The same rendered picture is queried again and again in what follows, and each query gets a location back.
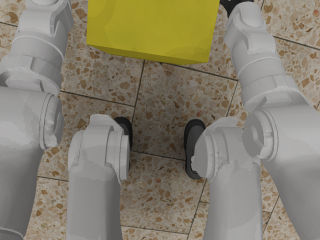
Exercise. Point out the carton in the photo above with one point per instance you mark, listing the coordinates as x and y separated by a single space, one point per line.
177 32

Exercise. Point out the robot left thigh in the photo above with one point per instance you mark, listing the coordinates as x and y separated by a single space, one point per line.
94 185

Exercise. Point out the right robot upper arm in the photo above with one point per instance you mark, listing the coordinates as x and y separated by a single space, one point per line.
287 141

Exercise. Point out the robot right hand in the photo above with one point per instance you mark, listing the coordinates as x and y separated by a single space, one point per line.
229 5

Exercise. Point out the right robot forearm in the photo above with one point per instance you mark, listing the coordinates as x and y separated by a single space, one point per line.
258 66

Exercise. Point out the left robot forearm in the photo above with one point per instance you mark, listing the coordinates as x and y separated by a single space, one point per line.
38 47

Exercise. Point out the robot right shin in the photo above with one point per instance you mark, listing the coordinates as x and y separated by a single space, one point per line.
222 122

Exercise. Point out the left robot upper arm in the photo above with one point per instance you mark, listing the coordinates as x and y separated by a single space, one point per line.
30 122

